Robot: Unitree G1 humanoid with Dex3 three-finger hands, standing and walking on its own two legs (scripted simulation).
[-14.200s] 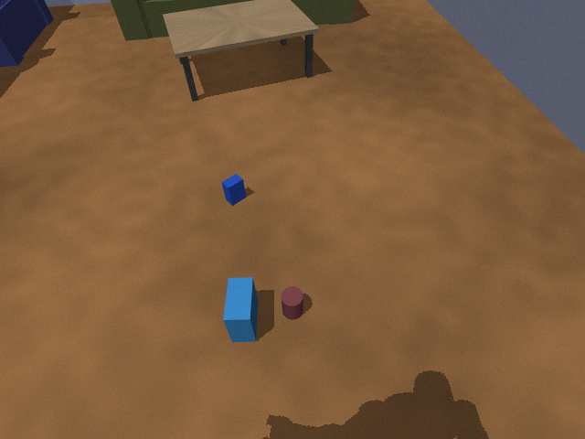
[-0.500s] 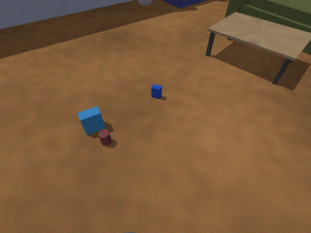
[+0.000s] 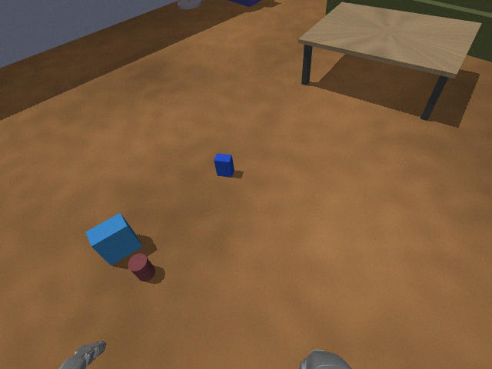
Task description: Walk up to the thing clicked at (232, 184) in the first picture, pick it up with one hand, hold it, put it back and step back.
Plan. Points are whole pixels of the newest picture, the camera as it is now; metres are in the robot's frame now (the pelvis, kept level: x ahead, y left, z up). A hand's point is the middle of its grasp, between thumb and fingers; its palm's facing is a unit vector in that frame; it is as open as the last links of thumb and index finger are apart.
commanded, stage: walk up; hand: left
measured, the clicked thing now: (224, 165) +1.18 +0.19 -0.69
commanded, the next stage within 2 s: none
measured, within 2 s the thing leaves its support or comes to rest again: neither
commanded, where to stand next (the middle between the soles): +0.84 -0.01 m, yaw -1 degrees
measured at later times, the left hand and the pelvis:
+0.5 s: hand (124, 302) +0.27 +0.30 -0.14, palm faces -0.05 -0.93 -0.35, open 7.4 cm; pelvis +0.25 +0.02 +0.01, yaw -1 degrees
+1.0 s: hand (161, 199) +0.50 +0.24 -0.09, palm faces -0.02 -0.91 -0.42, open 7.4 cm; pelvis +0.45 -0.04 +0.02, yaw +0 degrees
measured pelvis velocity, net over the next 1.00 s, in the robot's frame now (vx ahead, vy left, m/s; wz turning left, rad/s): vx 0.45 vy -0.04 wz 0.00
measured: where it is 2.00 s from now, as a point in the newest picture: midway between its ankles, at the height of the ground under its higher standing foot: (265, 236)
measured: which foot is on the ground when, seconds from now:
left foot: up 0.00-0.36, down 0.38-0.78, up 0.80-1.00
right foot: down 0.00-0.40, up 0.42-0.74, down 0.76-1.00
